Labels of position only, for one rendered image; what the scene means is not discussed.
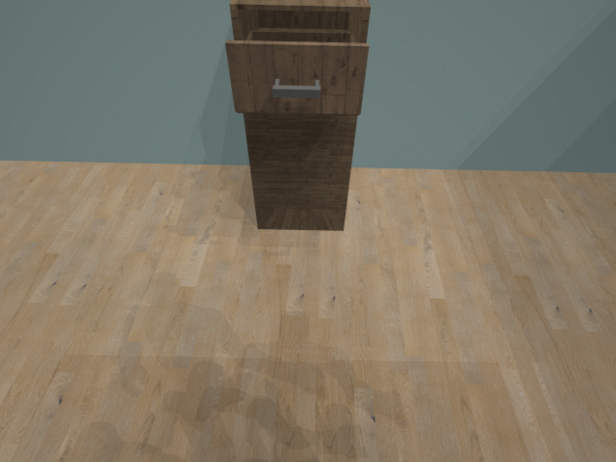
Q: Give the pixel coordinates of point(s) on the drawer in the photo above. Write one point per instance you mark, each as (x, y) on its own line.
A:
(297, 59)

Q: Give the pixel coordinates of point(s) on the cabinet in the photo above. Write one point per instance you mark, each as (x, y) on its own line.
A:
(300, 164)

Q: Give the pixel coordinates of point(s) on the handle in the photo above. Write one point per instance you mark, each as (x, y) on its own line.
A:
(296, 91)

